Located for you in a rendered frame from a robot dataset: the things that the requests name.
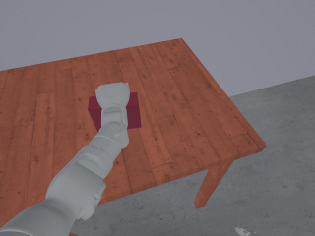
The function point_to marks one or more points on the table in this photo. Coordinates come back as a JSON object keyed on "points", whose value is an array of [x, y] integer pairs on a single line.
{"points": [[188, 123]]}

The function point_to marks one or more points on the left robot forearm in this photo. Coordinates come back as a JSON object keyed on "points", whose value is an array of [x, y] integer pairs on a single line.
{"points": [[98, 156]]}

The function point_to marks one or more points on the sponge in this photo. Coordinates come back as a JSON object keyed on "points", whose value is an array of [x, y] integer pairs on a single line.
{"points": [[132, 108]]}

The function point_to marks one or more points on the right robot hand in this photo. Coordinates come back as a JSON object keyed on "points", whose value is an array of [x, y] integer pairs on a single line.
{"points": [[242, 231]]}

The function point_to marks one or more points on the left robot hand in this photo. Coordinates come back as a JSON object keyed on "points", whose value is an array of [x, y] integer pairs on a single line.
{"points": [[113, 93]]}

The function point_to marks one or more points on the robot left upper arm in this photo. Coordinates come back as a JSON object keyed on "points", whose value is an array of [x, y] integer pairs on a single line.
{"points": [[75, 196]]}

